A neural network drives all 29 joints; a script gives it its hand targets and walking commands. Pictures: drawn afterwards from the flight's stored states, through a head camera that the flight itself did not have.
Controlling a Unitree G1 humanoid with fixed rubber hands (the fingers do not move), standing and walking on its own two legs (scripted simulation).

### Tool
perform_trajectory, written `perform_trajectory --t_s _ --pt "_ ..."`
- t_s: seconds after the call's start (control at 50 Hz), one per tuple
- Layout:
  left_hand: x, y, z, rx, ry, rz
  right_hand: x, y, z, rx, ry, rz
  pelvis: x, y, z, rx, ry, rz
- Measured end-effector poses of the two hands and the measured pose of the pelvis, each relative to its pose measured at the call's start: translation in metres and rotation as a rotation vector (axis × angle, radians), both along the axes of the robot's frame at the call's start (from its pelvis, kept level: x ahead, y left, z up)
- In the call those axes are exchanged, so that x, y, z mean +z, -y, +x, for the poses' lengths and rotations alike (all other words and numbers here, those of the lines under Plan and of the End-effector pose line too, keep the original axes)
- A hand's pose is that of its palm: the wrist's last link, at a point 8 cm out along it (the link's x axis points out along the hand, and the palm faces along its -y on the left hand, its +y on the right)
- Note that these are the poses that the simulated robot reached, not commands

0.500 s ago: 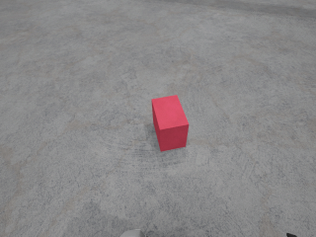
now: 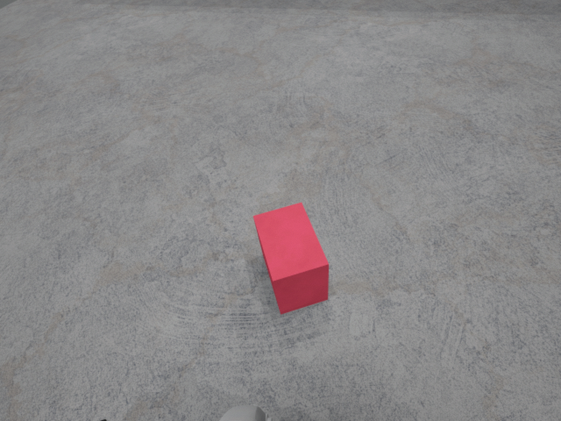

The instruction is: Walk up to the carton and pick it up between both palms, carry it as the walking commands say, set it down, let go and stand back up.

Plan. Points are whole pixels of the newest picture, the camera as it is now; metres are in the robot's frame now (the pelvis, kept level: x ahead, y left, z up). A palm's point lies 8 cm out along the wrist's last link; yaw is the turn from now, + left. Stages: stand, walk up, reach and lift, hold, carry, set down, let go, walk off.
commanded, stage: walk up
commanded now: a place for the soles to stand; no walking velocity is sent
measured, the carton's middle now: (291, 258) +0.74 +0.07 -0.64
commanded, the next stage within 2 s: none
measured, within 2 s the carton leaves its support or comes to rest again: neither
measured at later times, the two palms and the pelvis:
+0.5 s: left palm (124, 348) +0.24 +0.31 -0.10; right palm (533, 388) +0.19 -0.33 -0.12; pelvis +0.15 +0.00 -0.02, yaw +1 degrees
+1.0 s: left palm (127, 333) +0.27 +0.32 -0.10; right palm (480, 322) +0.29 -0.28 -0.11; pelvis +0.18 +0.01 +0.00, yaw +4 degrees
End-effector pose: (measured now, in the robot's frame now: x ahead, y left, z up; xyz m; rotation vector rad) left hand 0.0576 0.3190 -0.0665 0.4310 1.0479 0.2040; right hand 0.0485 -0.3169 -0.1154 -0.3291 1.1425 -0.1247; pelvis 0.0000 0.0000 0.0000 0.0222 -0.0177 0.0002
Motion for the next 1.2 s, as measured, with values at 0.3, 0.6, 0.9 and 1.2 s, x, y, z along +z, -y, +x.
perform_trajectory --t_s 0.3,0.6,0.9,1.2 --pt "-0.034 -0.029 0.102 0.007 -0.048 -0.048 0.021 -0.024 0.123 0.036 0.116 -0.083 -0.011 -0.029 0.099 0.008 -0.005 0.003" --pt "-0.029 0.014 0.195 0.012 0.034 -0.031 -0.013 0.005 0.17 -0.012 -0.009 -0.063 -0.017 0.003 0.161 0.033 0.016 0.007" --pt "-0.037 0.007 0.21 0.094 -0.029 -0.096 -0.002 -0.025 0.218 0.019 -0.031 -0.039 -0.001 -0.01 0.181 0.056 0.012 -0.018" --pt "-0.034 -0.006 0.195 0.185 -0.09 -0.098 0.012 -0.042 0.276 0.06 0.011 -0.034 0.01 -0.015 0.19 0.084 0.014 -0.021"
